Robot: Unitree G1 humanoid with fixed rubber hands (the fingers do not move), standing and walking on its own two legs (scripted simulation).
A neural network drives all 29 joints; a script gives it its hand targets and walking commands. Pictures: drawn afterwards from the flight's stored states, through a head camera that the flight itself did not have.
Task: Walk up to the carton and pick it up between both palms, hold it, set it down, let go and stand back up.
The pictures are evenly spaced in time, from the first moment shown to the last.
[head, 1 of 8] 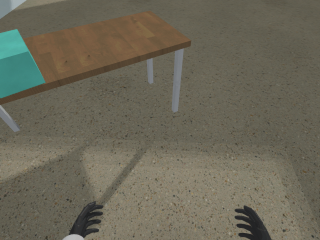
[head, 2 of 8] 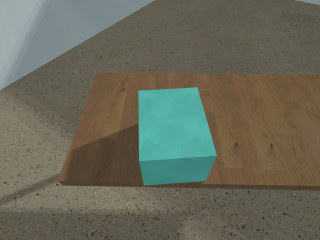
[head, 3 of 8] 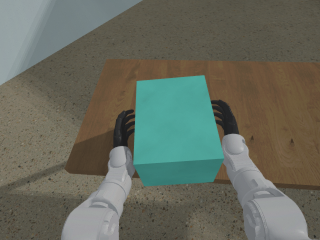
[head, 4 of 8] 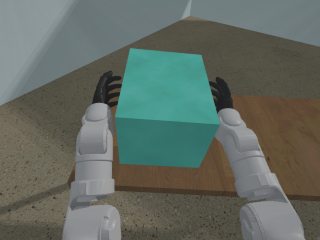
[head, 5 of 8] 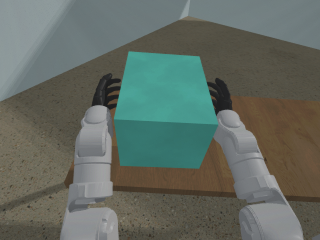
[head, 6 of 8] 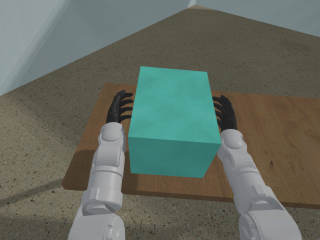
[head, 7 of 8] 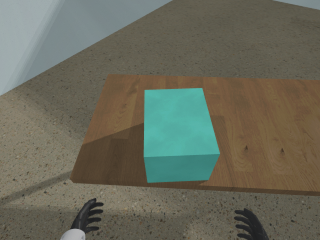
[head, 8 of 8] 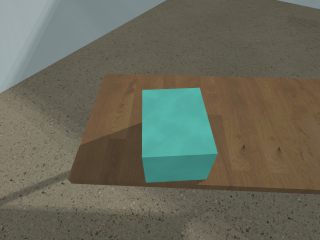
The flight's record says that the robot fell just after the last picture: no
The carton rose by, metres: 0.21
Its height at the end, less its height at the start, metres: +0.00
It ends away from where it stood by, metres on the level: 0.02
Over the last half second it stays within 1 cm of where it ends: yes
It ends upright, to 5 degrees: yes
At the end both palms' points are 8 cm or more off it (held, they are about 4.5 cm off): yes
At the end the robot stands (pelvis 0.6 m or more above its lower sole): yes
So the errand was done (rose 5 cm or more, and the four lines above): yes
